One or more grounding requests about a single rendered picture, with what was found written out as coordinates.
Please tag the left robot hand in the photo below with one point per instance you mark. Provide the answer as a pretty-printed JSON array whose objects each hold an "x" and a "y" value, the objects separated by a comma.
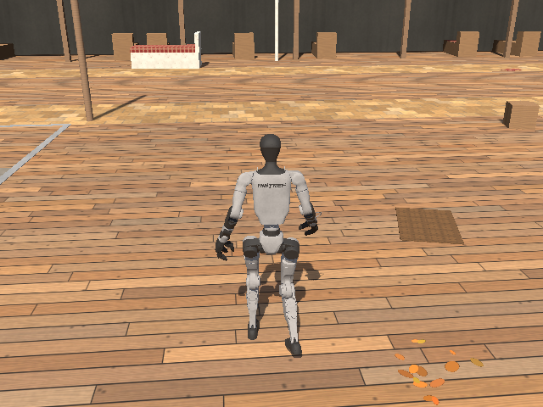
[{"x": 220, "y": 248}]

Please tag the right robot hand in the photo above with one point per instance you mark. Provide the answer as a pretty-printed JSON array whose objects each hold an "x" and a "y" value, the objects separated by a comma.
[{"x": 311, "y": 231}]

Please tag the right robot forearm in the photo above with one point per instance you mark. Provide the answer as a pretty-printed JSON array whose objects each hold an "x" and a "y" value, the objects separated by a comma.
[{"x": 311, "y": 218}]

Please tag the right robot upper arm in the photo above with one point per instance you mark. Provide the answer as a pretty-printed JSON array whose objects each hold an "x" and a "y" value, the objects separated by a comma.
[{"x": 301, "y": 189}]

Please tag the humanoid robot head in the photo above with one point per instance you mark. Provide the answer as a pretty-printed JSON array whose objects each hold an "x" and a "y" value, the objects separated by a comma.
[{"x": 270, "y": 145}]

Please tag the right robot foot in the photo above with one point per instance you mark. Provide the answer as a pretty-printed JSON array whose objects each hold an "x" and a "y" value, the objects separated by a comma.
[{"x": 295, "y": 347}]

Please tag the left robot upper arm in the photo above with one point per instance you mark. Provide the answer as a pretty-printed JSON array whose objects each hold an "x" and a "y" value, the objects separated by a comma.
[{"x": 239, "y": 194}]

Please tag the left robot forearm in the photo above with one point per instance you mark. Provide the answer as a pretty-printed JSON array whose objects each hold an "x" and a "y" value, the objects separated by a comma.
[{"x": 227, "y": 227}]

